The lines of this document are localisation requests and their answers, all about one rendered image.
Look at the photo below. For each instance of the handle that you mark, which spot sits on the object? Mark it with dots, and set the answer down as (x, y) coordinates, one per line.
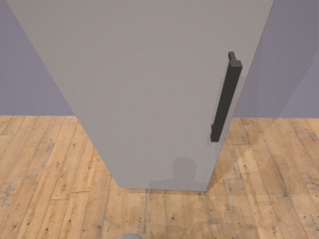
(230, 82)

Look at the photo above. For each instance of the fridge door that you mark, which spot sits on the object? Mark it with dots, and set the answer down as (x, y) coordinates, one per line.
(144, 78)

